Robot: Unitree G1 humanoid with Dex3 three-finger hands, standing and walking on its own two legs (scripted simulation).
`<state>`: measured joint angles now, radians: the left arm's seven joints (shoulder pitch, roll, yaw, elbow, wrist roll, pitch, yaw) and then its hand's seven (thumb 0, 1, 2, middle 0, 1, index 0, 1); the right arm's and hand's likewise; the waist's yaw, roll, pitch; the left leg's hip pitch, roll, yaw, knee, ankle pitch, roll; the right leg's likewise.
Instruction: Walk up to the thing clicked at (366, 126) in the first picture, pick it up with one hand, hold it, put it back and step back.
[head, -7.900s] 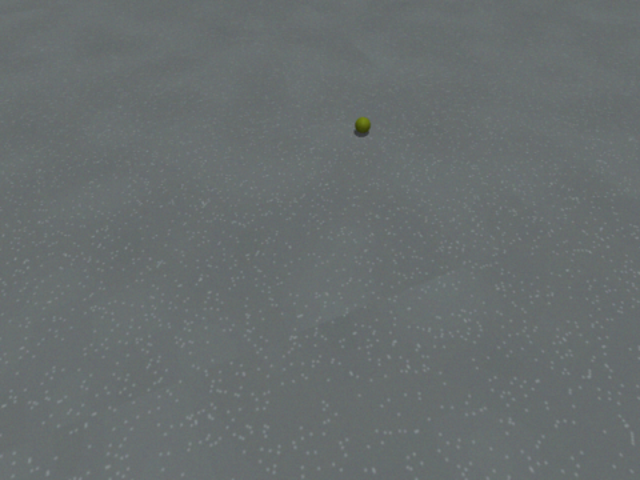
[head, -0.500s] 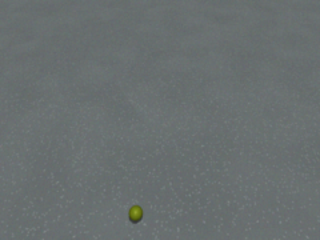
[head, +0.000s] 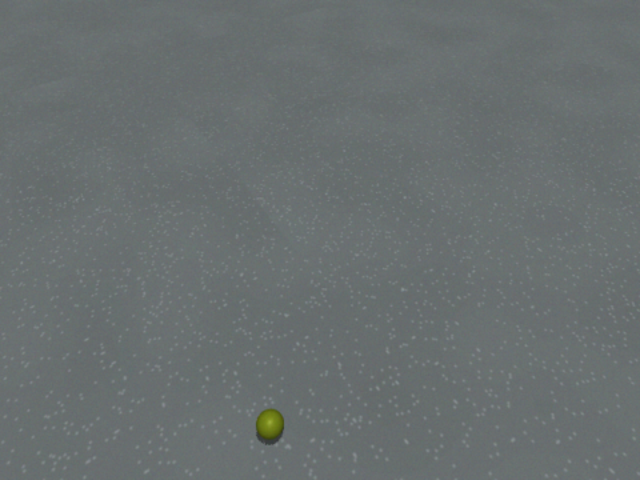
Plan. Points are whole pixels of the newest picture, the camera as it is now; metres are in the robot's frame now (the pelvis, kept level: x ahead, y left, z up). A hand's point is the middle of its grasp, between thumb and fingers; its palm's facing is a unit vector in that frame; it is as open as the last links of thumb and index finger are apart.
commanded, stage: stand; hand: left
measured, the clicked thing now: (270, 423) +0.37 +0.19 -0.74
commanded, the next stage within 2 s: walk up in 0.84 s
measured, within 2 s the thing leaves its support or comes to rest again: neither
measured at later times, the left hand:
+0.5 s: hand out of the picture +0.07 +0.25 -0.16, palm faces -0.03 -0.94 -0.34, open 7.4 cm
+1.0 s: hand out of the picture +0.07 +0.26 -0.16, palm faces -0.02 -0.93 -0.36, open 7.4 cm
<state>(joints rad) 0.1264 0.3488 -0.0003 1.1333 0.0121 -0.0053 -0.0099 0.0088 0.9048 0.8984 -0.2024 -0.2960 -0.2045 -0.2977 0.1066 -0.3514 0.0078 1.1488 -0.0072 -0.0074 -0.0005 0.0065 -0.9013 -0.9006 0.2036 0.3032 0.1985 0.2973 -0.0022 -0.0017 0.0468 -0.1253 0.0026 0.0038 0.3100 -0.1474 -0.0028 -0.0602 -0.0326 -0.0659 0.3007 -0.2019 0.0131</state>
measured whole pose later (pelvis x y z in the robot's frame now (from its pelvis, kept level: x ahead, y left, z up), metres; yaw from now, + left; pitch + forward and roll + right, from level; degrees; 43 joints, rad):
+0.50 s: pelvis +0.01 +0.00 +0.00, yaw +0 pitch -2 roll +0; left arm 0.12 0.35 0.00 1.13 0.01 -0.01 -0.01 0.01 0.90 0.90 -0.20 -0.30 -0.20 -0.30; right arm 0.10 -0.35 0.01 1.14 -0.01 -0.01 0.00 0.01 -0.90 -0.90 0.20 0.30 0.20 0.30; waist 0.00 0.00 0.05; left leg -0.12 0.00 0.01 0.31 -0.16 0.00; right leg -0.05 -0.03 -0.06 0.30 -0.21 0.01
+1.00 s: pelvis -0.01 -0.01 -0.01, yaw +0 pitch -2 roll +1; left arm 0.10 0.40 0.04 1.05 0.01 0.04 -0.02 0.01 0.90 0.90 -0.20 -0.30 -0.20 -0.30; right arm 0.08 -0.35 -0.02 1.07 0.01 -0.01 -0.02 0.01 -0.90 -0.90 0.21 0.30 0.20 0.30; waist -0.01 -0.04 0.12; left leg -0.20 0.00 0.01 0.39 -0.17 0.00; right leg -0.16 -0.04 -0.06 0.44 -0.25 0.00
